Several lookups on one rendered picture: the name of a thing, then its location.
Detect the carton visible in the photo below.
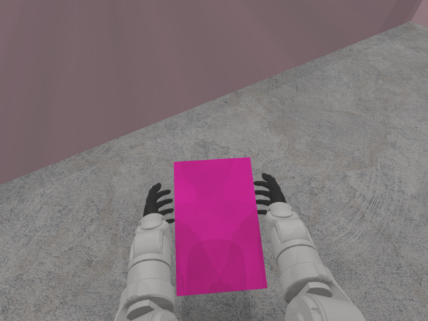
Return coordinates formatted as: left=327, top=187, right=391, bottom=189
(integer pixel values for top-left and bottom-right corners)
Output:
left=174, top=157, right=268, bottom=296

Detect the robot left forearm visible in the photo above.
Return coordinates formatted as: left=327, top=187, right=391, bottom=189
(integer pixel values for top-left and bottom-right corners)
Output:
left=114, top=213, right=175, bottom=321

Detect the robot left hand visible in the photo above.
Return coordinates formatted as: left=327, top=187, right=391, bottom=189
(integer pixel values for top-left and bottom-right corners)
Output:
left=143, top=183, right=175, bottom=223

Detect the robot right hand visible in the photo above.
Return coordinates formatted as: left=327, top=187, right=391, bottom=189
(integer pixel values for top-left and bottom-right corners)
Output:
left=253, top=173, right=286, bottom=215

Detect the robot right forearm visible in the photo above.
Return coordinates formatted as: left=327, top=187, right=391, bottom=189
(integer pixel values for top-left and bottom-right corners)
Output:
left=265, top=202, right=353, bottom=304

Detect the right robot upper arm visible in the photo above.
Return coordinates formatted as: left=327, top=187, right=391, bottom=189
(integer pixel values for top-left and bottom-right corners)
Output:
left=285, top=293, right=366, bottom=321

